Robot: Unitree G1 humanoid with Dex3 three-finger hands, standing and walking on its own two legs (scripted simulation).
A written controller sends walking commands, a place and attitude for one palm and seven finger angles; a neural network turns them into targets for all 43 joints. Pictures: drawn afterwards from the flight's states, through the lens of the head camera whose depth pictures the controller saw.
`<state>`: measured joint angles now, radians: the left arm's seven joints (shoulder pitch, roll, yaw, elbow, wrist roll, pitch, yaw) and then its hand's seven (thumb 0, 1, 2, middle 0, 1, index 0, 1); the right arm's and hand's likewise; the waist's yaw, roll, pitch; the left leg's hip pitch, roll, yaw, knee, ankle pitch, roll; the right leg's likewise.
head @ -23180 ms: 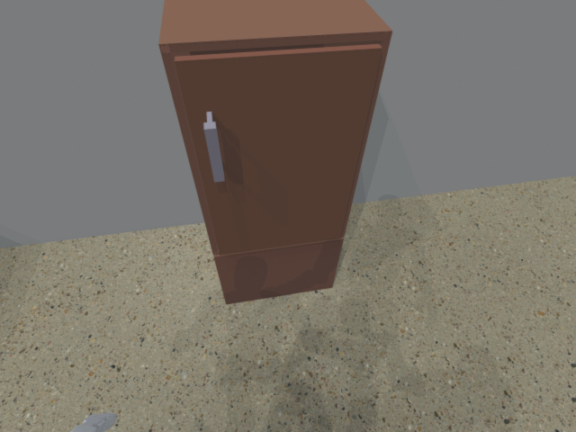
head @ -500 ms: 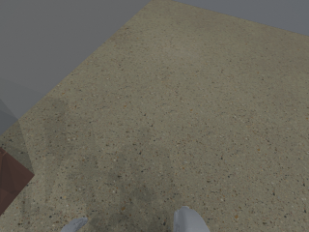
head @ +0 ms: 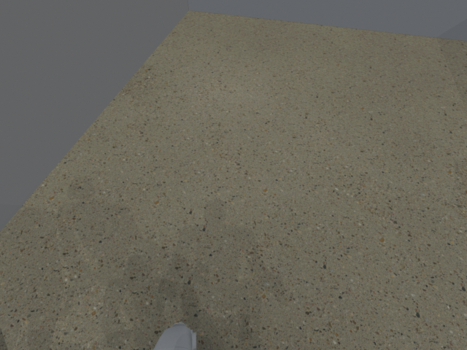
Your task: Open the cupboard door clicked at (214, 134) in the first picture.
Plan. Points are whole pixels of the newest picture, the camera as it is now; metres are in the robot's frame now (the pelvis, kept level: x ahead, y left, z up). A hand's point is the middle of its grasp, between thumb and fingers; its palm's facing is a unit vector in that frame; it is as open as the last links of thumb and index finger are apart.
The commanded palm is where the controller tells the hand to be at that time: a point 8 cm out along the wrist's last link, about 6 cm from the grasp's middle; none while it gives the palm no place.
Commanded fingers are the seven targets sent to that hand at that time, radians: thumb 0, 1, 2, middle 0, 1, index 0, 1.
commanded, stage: walk to a spot facing it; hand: left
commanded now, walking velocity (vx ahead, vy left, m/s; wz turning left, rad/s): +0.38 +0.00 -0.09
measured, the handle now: out of the picture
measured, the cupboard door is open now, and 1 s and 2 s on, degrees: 42 42 42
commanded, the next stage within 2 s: turn to face it in 0.80 s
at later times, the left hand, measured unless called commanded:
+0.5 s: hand (149, 275) +0.29 +0.21 -0.17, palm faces -0.05 -0.98 -0.19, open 7.3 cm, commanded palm none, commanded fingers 0.00 0.90 0.90 -0.20 -0.30 -0.20 -0.30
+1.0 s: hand (191, 214) +0.47 +0.14 -0.20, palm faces -0.01 -0.99 -0.15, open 7.2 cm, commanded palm none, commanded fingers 0.00 0.90 0.90 -0.20 -0.30 -0.20 -0.30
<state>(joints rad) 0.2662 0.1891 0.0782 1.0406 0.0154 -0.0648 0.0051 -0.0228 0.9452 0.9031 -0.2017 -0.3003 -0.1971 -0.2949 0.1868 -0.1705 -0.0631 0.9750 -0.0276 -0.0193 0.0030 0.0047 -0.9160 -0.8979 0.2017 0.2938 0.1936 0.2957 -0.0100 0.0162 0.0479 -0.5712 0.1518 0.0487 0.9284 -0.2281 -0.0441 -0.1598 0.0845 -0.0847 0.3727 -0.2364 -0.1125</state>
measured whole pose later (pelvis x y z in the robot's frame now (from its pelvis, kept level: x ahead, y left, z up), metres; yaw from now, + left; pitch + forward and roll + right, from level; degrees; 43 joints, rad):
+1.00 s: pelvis +0.46 -0.03 -0.01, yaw -2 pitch -1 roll -2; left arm 0.30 0.17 0.04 1.10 0.02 -0.06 0.01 0.00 0.94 0.90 -0.20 -0.30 -0.20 -0.30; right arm 0.20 -0.18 -0.05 1.02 -0.02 -0.03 0.02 0.01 -0.94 -0.90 0.20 0.29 0.20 0.30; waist -0.01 -0.02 0.07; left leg -0.46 0.09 0.13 0.62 -0.13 0.00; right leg -0.04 -0.05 -0.21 0.48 -0.40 0.02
